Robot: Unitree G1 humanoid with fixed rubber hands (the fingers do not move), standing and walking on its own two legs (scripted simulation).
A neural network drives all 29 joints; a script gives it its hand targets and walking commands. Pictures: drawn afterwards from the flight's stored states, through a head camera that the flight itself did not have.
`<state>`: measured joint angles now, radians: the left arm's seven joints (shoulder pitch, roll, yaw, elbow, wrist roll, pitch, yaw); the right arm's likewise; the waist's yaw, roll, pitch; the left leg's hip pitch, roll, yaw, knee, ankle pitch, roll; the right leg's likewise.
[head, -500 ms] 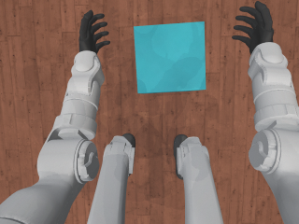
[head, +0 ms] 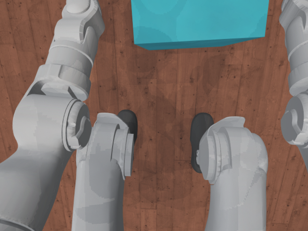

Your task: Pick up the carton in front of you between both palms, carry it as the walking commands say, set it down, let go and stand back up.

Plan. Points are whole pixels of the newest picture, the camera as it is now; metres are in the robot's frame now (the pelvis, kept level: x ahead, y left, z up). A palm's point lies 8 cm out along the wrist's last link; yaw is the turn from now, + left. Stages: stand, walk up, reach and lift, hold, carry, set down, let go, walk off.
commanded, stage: reach and lift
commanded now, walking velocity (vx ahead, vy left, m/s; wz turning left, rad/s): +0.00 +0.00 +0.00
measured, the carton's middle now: out of the picture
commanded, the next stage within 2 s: none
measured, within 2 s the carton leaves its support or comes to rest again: leaves its support in 0.74 s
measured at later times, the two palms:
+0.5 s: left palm out of the picture +0.55 +0.10 -0.19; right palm out of the picture +0.56 -0.21 -0.19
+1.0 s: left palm out of the picture +0.55 +0.10 -0.11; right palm out of the picture +0.54 -0.20 -0.12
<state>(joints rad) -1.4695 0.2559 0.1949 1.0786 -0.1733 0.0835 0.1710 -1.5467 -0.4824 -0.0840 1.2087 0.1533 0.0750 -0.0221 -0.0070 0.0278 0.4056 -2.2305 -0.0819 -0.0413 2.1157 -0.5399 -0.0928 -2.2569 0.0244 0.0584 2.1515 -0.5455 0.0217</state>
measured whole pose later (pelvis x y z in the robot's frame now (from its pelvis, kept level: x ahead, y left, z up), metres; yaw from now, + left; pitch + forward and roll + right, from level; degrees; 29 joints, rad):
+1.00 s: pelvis +0.01 +0.01 -0.01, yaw -1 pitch +39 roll +2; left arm -1.24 0.05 0.41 0.76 -0.02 0.22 0.20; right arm -1.34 -0.28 -0.17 0.92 0.03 0.27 -0.05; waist -0.02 0.08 0.17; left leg -2.25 -0.13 -0.07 2.15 -0.58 -0.11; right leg -2.27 0.05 0.07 2.17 -0.57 0.05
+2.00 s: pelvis +0.05 +0.01 +0.25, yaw -5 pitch +31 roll +1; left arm -0.69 -0.13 0.45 0.62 0.20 0.31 0.08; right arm -0.70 0.04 -0.41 0.68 -0.24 0.35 0.00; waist 0.00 0.03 -0.22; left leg -1.36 -0.11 -0.12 1.28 -0.46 -0.05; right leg -1.38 0.08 0.12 1.27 -0.44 0.05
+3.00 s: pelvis +0.10 +0.01 +0.39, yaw -5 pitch -3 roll +0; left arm -0.37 -0.19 0.35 0.42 0.32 0.59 -0.01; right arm -0.34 0.16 -0.33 0.41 -0.31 0.62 0.02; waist -0.01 0.01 0.00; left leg -0.17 -0.05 -0.14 0.46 -0.23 -0.01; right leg -0.18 0.04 0.14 0.45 -0.20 0.02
